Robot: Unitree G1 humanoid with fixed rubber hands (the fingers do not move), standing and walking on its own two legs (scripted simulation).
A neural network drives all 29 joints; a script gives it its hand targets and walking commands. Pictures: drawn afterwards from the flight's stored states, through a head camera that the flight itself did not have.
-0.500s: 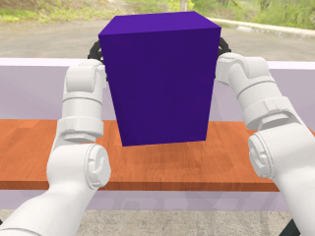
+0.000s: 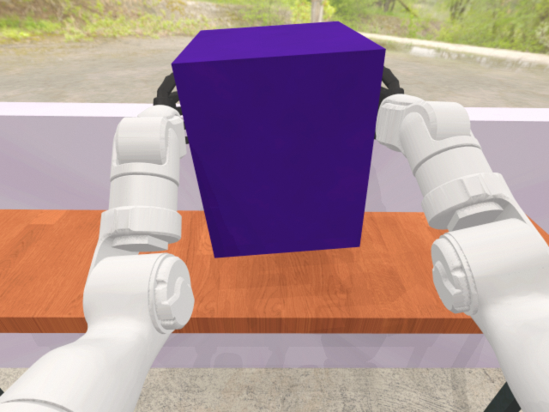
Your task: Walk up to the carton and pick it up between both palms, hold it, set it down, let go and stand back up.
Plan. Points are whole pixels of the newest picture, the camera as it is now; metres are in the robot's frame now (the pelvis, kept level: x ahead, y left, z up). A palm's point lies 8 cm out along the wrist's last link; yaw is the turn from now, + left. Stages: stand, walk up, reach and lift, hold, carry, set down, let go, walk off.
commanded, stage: hold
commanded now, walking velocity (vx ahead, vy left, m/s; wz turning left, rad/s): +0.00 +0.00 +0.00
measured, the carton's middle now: (278, 136) +0.39 +0.00 +0.30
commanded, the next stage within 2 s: none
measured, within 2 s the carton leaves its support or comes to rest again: neither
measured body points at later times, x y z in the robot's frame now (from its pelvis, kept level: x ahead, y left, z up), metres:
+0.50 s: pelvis +0.00 +0.00 +0.00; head -0.10 +0.01 +0.44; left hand +0.39 +0.15 +0.33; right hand +0.38 -0.14 +0.34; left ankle +0.03 +0.12 -0.75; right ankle -0.02 -0.11 -0.75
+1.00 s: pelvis +0.00 +0.00 +0.00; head -0.09 +0.02 +0.44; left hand +0.39 +0.15 +0.32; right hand +0.39 -0.14 +0.34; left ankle +0.03 +0.12 -0.75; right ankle -0.02 -0.11 -0.75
